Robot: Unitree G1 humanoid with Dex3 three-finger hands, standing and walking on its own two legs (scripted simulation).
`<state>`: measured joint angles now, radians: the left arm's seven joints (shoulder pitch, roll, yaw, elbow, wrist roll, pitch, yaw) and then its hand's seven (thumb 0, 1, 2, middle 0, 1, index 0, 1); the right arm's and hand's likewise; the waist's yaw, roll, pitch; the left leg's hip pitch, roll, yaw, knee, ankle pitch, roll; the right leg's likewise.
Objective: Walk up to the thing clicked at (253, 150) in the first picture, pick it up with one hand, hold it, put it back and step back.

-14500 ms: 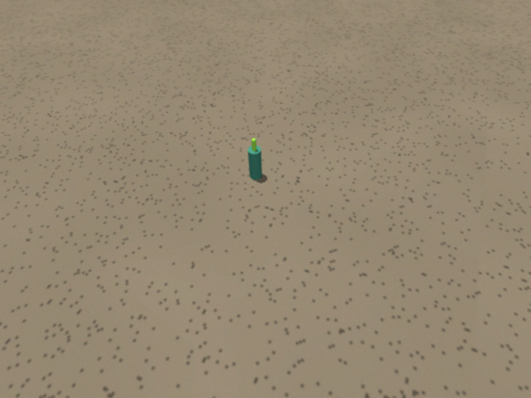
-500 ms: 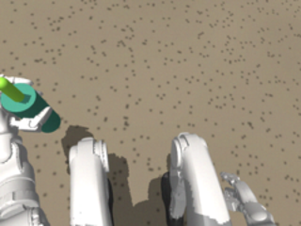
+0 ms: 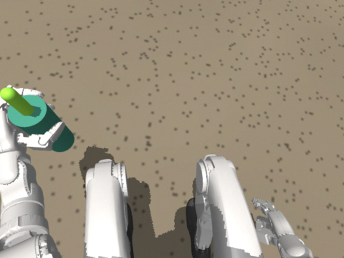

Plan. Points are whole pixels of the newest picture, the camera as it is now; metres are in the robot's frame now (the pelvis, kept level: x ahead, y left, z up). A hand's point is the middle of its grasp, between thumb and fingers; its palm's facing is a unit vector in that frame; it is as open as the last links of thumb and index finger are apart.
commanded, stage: settle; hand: left
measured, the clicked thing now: (40, 122) +0.40 +0.28 -0.04
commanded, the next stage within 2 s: lift in 0.04 s
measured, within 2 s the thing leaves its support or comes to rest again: neither
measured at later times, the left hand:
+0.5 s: hand (32, 116) +0.40 +0.27 +0.01, palm faces +0.24 -0.97 -0.04, open 9.4 cm
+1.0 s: hand out of the picture +0.38 +0.25 +0.16, palm faces +0.26 -0.97 -0.04, open 9.4 cm
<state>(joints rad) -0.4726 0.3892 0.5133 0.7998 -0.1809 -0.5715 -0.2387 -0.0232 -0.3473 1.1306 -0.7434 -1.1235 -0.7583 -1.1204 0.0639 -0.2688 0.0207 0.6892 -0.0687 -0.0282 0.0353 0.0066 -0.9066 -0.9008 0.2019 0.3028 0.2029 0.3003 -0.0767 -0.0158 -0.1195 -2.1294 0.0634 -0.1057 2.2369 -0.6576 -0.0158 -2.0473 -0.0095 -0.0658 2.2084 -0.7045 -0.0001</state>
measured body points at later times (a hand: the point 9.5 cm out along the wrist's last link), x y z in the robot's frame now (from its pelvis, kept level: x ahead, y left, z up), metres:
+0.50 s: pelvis +0.00 +0.00 +0.03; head +0.19 +0.04 +0.44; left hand +0.38 +0.32 +0.02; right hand +0.16 -0.26 -0.09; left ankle +0.09 +0.13 -0.35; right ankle +0.09 -0.12 -0.35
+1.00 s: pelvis +0.03 +0.01 +0.15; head +0.18 +0.04 +0.57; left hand +0.36 +0.30 +0.17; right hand +0.21 -0.23 +0.04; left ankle +0.09 +0.13 -0.35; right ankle +0.09 -0.12 -0.35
